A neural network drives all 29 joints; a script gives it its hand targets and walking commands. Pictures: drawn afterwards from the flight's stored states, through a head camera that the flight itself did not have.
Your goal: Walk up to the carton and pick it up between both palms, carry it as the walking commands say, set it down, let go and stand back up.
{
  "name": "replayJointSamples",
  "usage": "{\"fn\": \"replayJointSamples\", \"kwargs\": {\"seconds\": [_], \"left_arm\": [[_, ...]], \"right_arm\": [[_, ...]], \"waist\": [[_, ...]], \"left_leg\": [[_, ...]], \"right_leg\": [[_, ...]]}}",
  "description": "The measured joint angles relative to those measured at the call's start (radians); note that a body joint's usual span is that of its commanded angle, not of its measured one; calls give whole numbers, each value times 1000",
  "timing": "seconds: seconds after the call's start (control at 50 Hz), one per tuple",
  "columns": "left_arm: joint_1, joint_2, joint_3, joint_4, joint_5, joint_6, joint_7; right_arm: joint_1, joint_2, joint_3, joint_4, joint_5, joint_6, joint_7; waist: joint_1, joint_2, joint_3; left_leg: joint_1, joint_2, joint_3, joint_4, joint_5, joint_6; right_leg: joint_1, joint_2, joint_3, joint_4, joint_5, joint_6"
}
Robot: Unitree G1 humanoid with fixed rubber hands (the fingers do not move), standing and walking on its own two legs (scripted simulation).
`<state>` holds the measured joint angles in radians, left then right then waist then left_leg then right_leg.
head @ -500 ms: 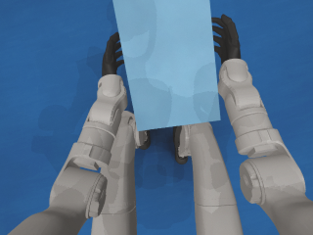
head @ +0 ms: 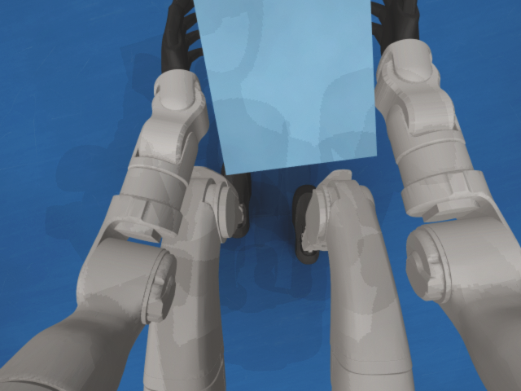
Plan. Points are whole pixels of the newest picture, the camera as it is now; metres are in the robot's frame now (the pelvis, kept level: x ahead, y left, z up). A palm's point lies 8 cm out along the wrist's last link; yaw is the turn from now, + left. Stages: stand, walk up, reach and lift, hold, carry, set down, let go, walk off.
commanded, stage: set down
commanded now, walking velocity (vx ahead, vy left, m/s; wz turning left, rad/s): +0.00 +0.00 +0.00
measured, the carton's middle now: (285, 50) +0.50 -0.02 -0.24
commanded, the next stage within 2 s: none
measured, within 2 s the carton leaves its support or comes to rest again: rests again in 1.82 s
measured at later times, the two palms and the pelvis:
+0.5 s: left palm (192, 45) +0.51 +0.12 -0.25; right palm (375, 26) +0.53 -0.14 -0.24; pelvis +0.00 +0.00 -0.07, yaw -1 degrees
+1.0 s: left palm (184, 11) +0.57 +0.13 -0.29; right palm (349, 27) +0.55 -0.13 -0.32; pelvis +0.01 -0.01 -0.14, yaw -2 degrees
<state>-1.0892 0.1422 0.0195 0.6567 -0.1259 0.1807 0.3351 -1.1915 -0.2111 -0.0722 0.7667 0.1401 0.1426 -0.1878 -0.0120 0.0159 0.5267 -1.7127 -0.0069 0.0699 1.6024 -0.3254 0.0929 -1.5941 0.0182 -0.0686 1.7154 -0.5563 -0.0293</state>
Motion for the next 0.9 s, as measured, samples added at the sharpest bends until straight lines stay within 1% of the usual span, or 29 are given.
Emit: {"fn": "replayJointSamples", "kwargs": {"seconds": [0.04, 0.12, 0.18, 0.36, 0.42, 0.5, 0.58, 0.68, 0.76, 0.9], "left_arm": [[-16, 6, 0, 2, -2, 11, 0], [-60, 11, 7, 43, -4, 14, -8], [-82, 19, 8, 46, -13, 21, -11], [-201, 32, 31, 167, -13, 21, -36], [-221, 32, 34, 185, -13, 20, -40], [-230, 36, 35, 183, -13, 24, -41], [-280, 40, 35, 195, -13, 62, -44], [-335, 41, 53, 244, -13, 66, -56], [-370, 49, 61, 290, -13, 66, -72], [-439, 73, 70, 363, -13, 65, -107]], "right_arm": [[-18, -4, 0, 7, 0, 8, 0], [-57, -11, -11, 43, 0, 14, 0], [-80, -14, -14, 57, 0, 13, 1], [-187, -30, -46, 177, 0, 6, 5], [-199, -34, -52, 190, 0, 5, 8], [-212, -37, -51, 190, 0, 10, 9], [-221, -53, -49, 190, 0, 25, 9], [-247, -60, -62, 210, 0, 35, 8], [-262, -57, -79, 228, 0, 44, 6], [-264, -54, -77, 235, 0, 50, 6]], "waist": [[1, 0, 0], [5, 0, 0], [5, 0, 0], [12, 0, -1], [14, 0, 0], [17, 0, 1], [35, 0, 1], [56, 0, 0], [65, 0, -2], [76, 0, -1]], "left_leg": [[-20, 0, 0, 15, 0, 0], [-54, 0, 0, 40, 0, 0], [-78, 0, 0, 60, -1, 0], [-170, 0, 0, 139, -13, 0], [-207, 0, 0, 178, -22, 0], [-257, 0, 0, 234, -33, 0], [-293, 0, 0, 280, -42, 0], [-329, 0, 0, 329, -53, 0], [-353, 0, 0, 365, -64, 0], [-408, 0, 0, 424, -77, 0]], "right_leg": [[-20, 0, 0, 16, -2, 0], [-54, 0, -1, 43, -3, 0], [-77, 0, -2, 64, -7, 0], [-163, 2, -3, 142, -23, 3], [-198, 4, -3, 180, -34, 5], [-244, 8, -3, 235, -49, 7], [-281, 11, -3, 284, -61, 7], [-319, 15, -4, 337, -75, 0], [-341, 16, -7, 377, -89, -7], [-394, 19, -9, 438, -108, -12]]}}
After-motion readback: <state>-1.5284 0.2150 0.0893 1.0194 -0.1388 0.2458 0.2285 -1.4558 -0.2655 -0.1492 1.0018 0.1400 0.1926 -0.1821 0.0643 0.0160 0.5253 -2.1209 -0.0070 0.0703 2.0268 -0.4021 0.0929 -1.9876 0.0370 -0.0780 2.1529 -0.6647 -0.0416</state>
